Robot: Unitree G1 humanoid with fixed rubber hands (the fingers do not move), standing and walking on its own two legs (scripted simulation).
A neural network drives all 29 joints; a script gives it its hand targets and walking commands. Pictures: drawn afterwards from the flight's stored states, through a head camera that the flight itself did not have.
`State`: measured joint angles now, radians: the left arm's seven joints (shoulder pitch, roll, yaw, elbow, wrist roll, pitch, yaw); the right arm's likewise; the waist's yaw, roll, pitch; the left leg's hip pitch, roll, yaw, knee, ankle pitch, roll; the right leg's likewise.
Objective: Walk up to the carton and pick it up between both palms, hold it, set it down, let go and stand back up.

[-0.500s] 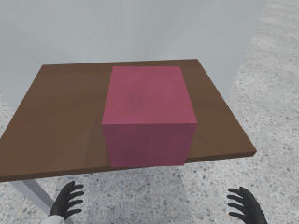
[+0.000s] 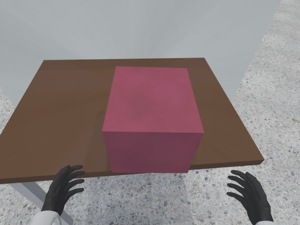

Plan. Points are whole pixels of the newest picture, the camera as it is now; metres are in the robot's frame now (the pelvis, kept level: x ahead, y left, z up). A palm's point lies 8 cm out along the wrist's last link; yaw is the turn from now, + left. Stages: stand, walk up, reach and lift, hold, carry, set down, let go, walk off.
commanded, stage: reach and lift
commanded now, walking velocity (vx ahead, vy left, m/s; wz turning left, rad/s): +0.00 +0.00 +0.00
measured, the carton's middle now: (150, 118) +0.43 +0.04 +0.05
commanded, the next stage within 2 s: none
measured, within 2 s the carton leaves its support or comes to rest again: neither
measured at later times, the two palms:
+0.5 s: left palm (64, 165) +0.23 +0.22 +0.10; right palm (253, 176) +0.25 -0.20 +0.09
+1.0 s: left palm (68, 131) +0.30 +0.23 +0.13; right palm (245, 136) +0.32 -0.19 +0.13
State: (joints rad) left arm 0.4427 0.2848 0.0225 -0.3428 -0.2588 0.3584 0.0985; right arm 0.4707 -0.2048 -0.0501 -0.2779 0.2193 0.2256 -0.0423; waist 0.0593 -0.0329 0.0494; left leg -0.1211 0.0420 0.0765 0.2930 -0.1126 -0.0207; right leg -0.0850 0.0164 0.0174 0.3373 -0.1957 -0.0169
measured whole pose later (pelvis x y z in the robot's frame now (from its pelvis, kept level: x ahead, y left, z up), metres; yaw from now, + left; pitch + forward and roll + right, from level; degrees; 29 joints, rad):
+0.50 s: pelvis +0.01 -0.01 +0.00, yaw +0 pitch -3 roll +0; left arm 0.21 0.30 0.10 -0.40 -0.29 0.52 0.05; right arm 0.23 -0.27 -0.02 -0.30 0.35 0.34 -0.13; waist 0.04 -0.02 0.05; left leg -0.11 0.05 0.06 0.29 -0.12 -0.03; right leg -0.06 0.03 0.02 0.31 -0.20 -0.03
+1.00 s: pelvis +0.00 -0.01 +0.00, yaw +0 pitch -1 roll +0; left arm -0.19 0.31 0.20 -0.27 -0.27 0.76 0.05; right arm -0.22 -0.36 0.02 -0.09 0.46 0.46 -0.17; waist 0.01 -0.04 0.06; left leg -0.18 0.05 0.05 0.31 -0.12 -0.04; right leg -0.14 0.04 0.02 0.34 -0.19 -0.03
